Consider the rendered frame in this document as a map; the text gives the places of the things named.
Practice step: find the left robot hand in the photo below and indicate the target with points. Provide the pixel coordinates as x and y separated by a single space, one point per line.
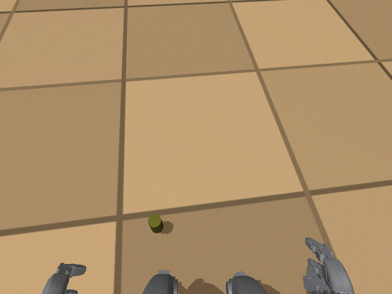
57 283

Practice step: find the right robot hand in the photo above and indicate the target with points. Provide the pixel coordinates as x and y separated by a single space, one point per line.
329 278

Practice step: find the can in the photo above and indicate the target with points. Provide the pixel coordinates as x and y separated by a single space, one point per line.
155 223

